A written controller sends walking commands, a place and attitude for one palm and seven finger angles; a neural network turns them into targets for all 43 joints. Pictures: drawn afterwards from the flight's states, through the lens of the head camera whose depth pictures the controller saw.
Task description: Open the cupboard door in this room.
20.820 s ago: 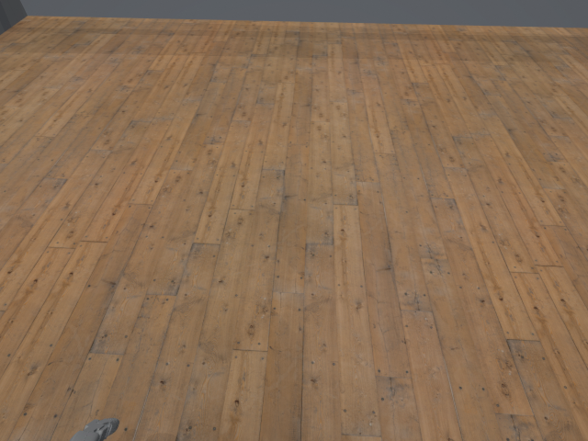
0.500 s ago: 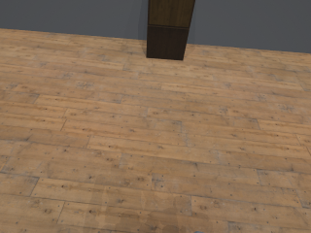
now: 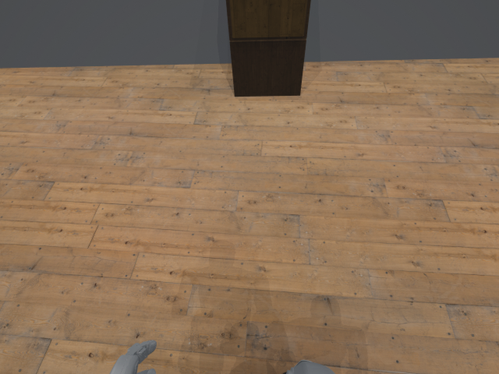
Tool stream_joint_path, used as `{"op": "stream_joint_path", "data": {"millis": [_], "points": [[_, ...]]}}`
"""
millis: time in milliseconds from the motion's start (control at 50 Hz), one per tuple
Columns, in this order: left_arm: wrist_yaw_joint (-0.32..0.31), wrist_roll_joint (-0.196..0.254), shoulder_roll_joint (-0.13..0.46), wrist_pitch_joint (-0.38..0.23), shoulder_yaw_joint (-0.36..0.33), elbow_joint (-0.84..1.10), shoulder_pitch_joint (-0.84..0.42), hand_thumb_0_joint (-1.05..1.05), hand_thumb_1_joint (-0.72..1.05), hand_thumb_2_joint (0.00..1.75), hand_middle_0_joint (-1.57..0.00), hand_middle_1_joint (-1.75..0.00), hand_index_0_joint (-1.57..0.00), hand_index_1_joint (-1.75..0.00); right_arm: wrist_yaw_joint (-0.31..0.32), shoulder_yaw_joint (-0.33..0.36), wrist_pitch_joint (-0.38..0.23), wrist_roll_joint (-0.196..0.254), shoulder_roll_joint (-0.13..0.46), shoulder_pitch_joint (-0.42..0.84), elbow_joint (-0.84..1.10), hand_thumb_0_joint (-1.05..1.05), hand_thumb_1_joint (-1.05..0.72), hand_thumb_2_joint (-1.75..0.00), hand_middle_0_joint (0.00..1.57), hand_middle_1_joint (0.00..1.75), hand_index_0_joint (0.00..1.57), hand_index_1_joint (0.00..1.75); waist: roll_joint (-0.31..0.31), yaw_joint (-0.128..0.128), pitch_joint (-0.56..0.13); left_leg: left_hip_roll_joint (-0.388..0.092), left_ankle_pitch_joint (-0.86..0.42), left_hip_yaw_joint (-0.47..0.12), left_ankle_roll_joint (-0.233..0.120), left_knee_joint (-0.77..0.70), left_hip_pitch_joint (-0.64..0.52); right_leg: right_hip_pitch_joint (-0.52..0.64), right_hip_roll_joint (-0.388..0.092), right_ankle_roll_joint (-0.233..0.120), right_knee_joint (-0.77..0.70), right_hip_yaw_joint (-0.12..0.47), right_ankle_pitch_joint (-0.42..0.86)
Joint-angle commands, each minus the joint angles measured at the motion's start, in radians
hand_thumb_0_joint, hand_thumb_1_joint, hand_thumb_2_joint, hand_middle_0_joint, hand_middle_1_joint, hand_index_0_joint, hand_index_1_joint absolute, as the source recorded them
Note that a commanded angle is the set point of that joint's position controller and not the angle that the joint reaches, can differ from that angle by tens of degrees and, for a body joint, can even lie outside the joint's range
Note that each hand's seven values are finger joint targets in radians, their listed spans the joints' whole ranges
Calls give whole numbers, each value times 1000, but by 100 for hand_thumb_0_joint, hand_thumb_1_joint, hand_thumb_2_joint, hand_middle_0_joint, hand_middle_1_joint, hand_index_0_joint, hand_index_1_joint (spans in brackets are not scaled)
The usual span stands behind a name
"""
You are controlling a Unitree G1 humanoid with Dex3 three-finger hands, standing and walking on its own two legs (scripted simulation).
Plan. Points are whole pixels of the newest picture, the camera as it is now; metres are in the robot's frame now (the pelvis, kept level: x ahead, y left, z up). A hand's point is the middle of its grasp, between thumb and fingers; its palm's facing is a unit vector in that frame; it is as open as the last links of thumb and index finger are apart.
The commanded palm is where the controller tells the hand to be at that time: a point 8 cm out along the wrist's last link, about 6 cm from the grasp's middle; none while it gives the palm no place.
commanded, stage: turn or walk to find it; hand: left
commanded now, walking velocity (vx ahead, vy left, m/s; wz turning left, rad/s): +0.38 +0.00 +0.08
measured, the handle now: out of the picture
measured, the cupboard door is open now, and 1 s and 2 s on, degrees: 0 0 0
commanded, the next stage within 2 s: stand and wait in 1.10 s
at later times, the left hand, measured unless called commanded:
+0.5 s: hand out of the picture +0.10 +0.17 -0.17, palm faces +0.19 -0.97 -0.12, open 7.3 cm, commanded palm none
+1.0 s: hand (185, 190) +0.55 +0.18 -0.14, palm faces -0.01 -0.97 -0.25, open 7.3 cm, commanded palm none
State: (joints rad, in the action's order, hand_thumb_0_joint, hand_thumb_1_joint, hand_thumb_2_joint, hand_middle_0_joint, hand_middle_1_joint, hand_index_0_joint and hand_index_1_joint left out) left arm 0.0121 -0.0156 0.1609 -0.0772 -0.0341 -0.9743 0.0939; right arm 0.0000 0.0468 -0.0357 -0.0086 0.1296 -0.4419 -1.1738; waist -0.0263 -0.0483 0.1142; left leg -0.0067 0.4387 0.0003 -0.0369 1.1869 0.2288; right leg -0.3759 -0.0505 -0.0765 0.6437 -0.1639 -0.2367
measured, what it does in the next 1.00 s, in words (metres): walks ahead: left foot, then right foot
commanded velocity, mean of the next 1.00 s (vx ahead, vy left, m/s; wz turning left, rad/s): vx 0.38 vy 0.00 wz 0.04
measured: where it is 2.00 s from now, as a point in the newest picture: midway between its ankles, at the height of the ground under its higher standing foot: (256, 256)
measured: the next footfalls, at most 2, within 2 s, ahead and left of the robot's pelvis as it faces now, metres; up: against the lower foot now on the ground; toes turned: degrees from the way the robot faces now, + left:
left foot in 0.46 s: +0.32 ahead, +0.15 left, +0.00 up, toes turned +12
right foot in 0.94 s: +0.53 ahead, -0.12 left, +0.00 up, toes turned -9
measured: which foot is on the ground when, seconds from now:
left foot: up 0.00-0.44, down 0.46-0.96, up 0.98-1.00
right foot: down 0.00-0.48, up 0.50-0.92, down 0.94-1.00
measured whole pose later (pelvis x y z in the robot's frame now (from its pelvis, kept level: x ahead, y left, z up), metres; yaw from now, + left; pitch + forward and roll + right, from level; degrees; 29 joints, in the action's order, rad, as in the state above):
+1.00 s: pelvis +0.42 -0.01 +0.00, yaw +2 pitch +0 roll +2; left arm 0.02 -0.03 0.19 -0.07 -0.05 -0.97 0.09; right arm -0.01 0.06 -0.03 -0.02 0.17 -0.40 -1.14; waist -0.04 -0.05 0.08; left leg -0.09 0.50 0.09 0.01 0.85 0.17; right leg -0.41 -0.10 -0.03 0.66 -0.15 -0.23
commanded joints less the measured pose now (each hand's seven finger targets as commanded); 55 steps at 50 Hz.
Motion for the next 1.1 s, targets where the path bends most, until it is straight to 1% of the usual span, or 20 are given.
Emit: {"op": "stream_joint_path", "data": {"millis": [0,100,320,360,400,420,440,460,480,540,600,740,840,860,900,920,940,960,1020,1080], "points": [[-18,5,115,-6,-26,-36,158,0,90,90,-20,-30,-20,-30,-2,16,-3,-11,54,46,95,0,-90,-90,20,30,20,30,70,47,-43,-110,-186,-53,10,135,285,117,-280,-32,-422,315,19],[-18,-5,86,-19,-25,-69,201,0,90,90,-20,-30,-20,-30,-13,19,27,-23,52,66,115,0,-90,-90,20,30,20,30,148,14,-27,-133,-270,-2,63,-24,320,64,-215,-32,-480,187,34],[-25,-5,117,-16,-19,-155,404,0,90,90,-20,-30,-20,-30,-34,-4,-10,-18,58,442,241,0,-90,-90,20,30,20,30,131,128,-17,-95,-251,104,57,-531,358,414,-242,-58,-388,146,450],[-27,-5,125,-8,-20,-162,406,0,90,90,-20,-30,-20,-30,-31,-1,-15,-16,74,435,241,0,-90,-90,20,30,20,30,141,116,-22,-77,-216,120,37,-574,276,415,-255,-58,-343,144,510],[-27,-1,138,-6,-21,-157,368,0,90,90,-20,-30,-20,-30,-19,9,-23,-21,103,299,198,0,-90,-90,20,30,20,30,131,37,-86,-18,-239,172,19,-668,56,367,-218,-27,-164,78,660],[-27,4,131,-7,-19,-149,346,0,90,90,-20,-30,-20,-30,-10,22,-29,-25,150,158,157,0,-90,-90,20,30,20,30,73,-31,-172,-42,-315,136,-5,-720,-193,247,-180,8,31,39,622],[-19,12,89,-8,-13,-128,371,0,90,90,-20,-30,-20,-30,1,49,-37,-34,255,15,123,0,-90,-90,20,30,20,30,-117,-75,-315,-267,-386,-145,-84,-728,-478,5,-77,60,287,-14,282],[-12,13,64,-14,1,-95,335,0,90,90,-20,-30,-20,-30,8,67,-29,-23,329,-79,100,0,-90,-90,20,30,20,30,-241,-94,-343,-449,-542,-393,-186,-789,-592,-207,4,76,542,25,-314],[-20,8,85,-9,-12,-73,273,0,90,90,-20,-30,-20,-30,8,64,-22,-14,308,-47,99,0,-90,-90,20,30,20,30,-134,-78,-256,-473,-501,-350,-213,-830,-499,-271,-32,59,625,99,-332],[-6,-6,53,16,-21,-85,212,0,90,90,-20,-30,-20,-30,10,31,-33,-14,172,139,143,0,-90,-90,20,30,20,30,-76,3,-43,-369,-247,-197,-126,-964,-129,-232,-111,75,597,143,-162],[0,-14,12,48,-22,-84,264,0,90,90,-20,-30,-20,-30,12,20,-44,-13,134,160,141,0,-90,-90,20,30,20,30,-78,63,-8,-294,-178,-68,-93,-1028,29,-159,-114,93,531,118,-61],[19,-11,46,64,-34,19,84,0,90,90,-20,-30,-20,-30,14,39,-51,-15,165,112,146,0,-90,-90,20,30,20,30,-76,48,-1,-274,-287,-1,-124,-1040,-77,-246,-134,125,253,103,72],[23,-9,65,43,-30,53,7,0,90,90,-20,-30,-20,-30,12,47,-41,-24,196,67,122,0,-90,-90,20,30,20,30,-92,26,-41,-286,-418,19,-100,-926,-160,-104,-78,105,-6,42,19],[22,-9,73,37,-32,46,31,0,90,90,-20,-30,-20,-30,10,48,-37,-25,197,62,116,0,-90,-90,20,30,20,30,-65,42,-52,-274,-455,24,-85,-879,-148,-36,-54,95,-50,22,27],[17,-15,133,19,-46,-32,260,0,90,90,-20,-30,-20,-30,7,41,-35,-17,190,72,112,0,-90,-90,20,30,20,30,33,149,-163,-189,-534,99,-27,-586,-56,300,-22,75,-153,14,89],[5,-24,238,4,-72,-79,415,0,90,90,-20,-30,-20,-30,-3,31,-38,-5,139,59,123,0,-90,-90,20,30,20,30,237,207,-282,-106,-298,150,10,-276,148,547,-240,19,-205,261,80],[-4,-7,333,5,-87,-104,486,0,90,90,-20,-30,-20,-30,-5,17,-34,-3,105,68,166,0,-90,-90,20,30,20,30,404,194,-308,4,146,102,36,-20,369,636,-430,-59,-307,592,185],[-16,2,306,11,-81,-85,419,0,90,90,-20,-30,-20,-30,1,24,-22,0,142,93,171,0,-90,-90,20,30,20,30,278,177,-246,-52,108,-6,21,93,394,538,-452,-89,-361,590,91],[-11,4,174,5,-45,-39,217,0,90,90,-20,-30,-20,-30,-10,28,-13,-11,106,168,152,0,-90,-90,20,30,20,30,132,98,-71,-137,-142,-24,29,97,392,253,-328,-24,-410,362,-33],[-14,-3,114,-9,-29,-48,198,0,90,90,-20,-30,-20,-30,-17,24,9,-19,73,102,121,0,-90,-90,20,30,20,30,153,44,-71,-138,-225,12,55,5,329,179,-256,1,-442,189,51]]}}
